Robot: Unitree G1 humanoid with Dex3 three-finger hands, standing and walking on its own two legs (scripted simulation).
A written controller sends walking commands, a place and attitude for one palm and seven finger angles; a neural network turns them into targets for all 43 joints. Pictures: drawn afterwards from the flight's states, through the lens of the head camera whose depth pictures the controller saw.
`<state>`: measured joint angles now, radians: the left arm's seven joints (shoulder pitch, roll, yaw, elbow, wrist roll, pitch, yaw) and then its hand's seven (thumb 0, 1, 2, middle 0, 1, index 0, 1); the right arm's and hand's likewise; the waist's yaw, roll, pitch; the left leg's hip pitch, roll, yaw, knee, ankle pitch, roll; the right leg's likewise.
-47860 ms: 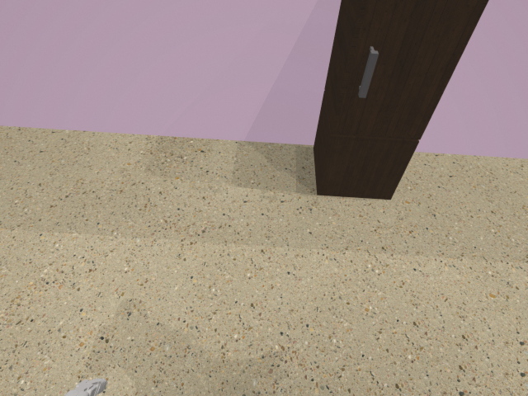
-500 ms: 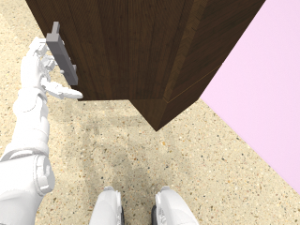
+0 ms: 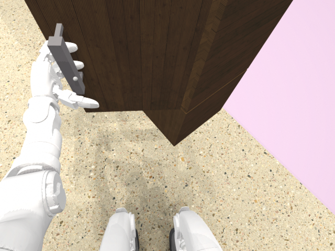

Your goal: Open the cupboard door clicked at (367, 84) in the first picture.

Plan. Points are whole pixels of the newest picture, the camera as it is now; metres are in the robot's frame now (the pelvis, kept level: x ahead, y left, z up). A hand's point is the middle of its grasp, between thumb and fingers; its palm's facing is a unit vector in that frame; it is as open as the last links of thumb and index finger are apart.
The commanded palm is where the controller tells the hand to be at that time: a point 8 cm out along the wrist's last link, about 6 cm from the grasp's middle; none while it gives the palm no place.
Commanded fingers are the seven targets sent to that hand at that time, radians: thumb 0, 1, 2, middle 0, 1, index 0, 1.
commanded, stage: slide the fingers in behind the handle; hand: left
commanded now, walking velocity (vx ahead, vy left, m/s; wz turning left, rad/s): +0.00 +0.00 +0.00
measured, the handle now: (70, 62) +0.55 +0.19 +0.06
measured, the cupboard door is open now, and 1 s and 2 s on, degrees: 55 55 94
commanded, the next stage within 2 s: close the thumb around the handle in 0.08 s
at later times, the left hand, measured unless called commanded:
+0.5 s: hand (77, 78) +0.50 +0.18 +0.05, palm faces +0.02 -1.00 -0.02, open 11.0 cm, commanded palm +0.48 +0.21 +0.05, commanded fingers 0.00 0.45 0.71 -0.37 -1.30 -0.37 -1.30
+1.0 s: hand (79, 77) +0.50 +0.17 +0.06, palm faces +0.03 -1.00 -0.02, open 5.8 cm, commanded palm +0.48 +0.21 +0.05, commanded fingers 0.00 0.90 0.90 -0.40 -1.35 -0.40 -1.35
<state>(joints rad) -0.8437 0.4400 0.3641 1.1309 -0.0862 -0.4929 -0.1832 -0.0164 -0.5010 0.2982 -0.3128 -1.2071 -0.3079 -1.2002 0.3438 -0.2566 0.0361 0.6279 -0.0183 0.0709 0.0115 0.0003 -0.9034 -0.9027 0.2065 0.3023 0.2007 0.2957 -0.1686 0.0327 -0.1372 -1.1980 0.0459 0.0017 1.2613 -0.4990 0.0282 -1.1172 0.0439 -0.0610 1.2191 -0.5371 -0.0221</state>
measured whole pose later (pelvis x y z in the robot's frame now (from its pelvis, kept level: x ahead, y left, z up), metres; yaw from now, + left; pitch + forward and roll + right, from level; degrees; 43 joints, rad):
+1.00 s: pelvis +0.00 +0.00 +0.00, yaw +0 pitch +25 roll -3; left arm -0.85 0.41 0.34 1.14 -0.08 -0.51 -0.16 0.00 0.71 0.83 -0.39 -1.35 -0.36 -1.34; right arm 0.34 -0.26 0.03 0.63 -0.02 0.08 0.01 0.00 -0.90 -0.90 0.21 0.30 0.20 0.30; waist -0.16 0.03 -0.14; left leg -1.19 0.04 0.00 1.25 -0.50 0.02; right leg -1.10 0.04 -0.06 1.21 -0.54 -0.03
